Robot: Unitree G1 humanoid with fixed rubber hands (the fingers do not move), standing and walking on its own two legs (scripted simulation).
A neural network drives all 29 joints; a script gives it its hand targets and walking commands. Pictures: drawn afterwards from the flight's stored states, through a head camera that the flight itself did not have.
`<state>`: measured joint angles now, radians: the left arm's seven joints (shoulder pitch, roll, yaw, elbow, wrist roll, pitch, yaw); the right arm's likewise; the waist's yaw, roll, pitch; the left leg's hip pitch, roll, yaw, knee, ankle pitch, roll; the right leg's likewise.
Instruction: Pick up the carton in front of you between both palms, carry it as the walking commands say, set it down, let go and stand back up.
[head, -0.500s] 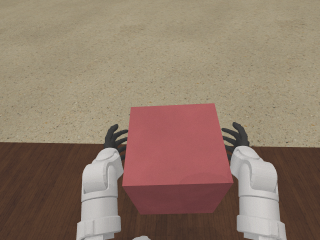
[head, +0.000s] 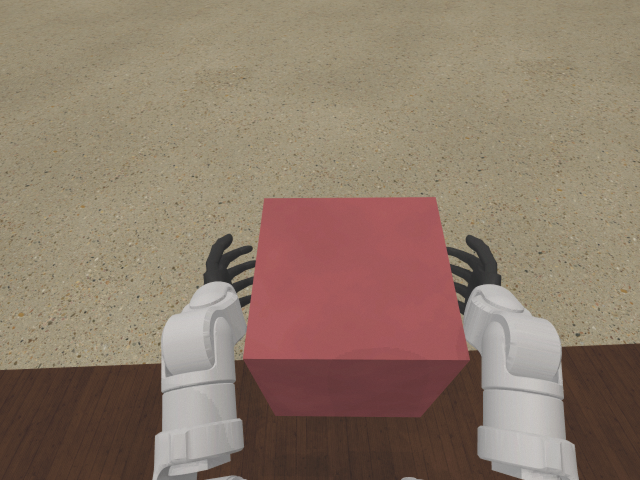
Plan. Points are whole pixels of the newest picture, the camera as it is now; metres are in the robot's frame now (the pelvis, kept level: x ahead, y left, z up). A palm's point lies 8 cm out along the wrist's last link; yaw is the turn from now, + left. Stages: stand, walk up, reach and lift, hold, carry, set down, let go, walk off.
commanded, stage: carry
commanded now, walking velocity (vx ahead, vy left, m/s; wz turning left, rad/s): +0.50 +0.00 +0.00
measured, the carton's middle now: (348, 316) +0.34 -0.01 +0.02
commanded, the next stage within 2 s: none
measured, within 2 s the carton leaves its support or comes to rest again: neither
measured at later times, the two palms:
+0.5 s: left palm (263, 185) +0.60 +0.12 +0.02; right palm (433, 176) +0.62 -0.18 +0.02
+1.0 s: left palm (261, 101) +0.92 +0.16 +0.01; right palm (393, 100) +0.91 -0.15 +0.01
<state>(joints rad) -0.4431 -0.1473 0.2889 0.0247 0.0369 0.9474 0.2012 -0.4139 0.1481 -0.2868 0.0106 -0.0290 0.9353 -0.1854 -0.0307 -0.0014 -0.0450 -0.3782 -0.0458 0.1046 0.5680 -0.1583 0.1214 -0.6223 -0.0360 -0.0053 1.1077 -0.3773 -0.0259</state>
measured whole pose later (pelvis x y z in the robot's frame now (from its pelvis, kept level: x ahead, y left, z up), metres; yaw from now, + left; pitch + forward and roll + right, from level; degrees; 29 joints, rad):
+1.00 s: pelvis +0.58 +0.01 -0.07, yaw +0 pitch +5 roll -1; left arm -0.44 -0.14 0.28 0.02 0.02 0.96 0.20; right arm -0.41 0.15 -0.28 0.00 -0.03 0.94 -0.19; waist -0.03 -0.01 -0.05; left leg -0.39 -0.05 0.12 0.55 -0.16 0.14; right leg -0.59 -0.02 -0.02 1.21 -0.39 -0.03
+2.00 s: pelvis +1.18 +0.03 -0.06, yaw +0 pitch +4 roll -1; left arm 0.02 -0.13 0.06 -0.45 0.00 1.12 0.16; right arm 0.04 0.13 -0.06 -0.46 0.00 1.10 -0.16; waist -0.01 -0.01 -0.10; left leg -0.20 0.04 0.19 0.33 -0.20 0.05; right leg -0.51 -0.07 -0.09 0.90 -0.33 0.02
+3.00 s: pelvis +1.31 +0.02 -0.09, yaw +3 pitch +1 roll -1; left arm -0.23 -0.14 0.20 0.23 0.23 0.70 0.03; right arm -0.22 0.14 -0.19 0.22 -0.23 0.70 -0.02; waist 0.00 0.01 -0.08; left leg -0.12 0.03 0.12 0.55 -0.45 0.01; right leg -0.40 -0.09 -0.22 0.55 -0.17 -0.03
